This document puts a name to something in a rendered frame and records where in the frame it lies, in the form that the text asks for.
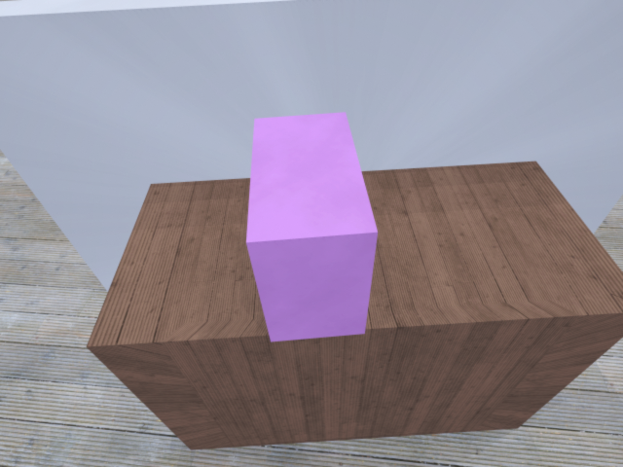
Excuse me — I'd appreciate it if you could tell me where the pedestal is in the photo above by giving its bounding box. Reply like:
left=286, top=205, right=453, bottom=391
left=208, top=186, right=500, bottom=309
left=87, top=162, right=623, bottom=450

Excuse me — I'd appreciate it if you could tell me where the carton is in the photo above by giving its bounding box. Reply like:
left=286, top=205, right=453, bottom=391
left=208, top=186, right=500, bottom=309
left=246, top=112, right=378, bottom=341

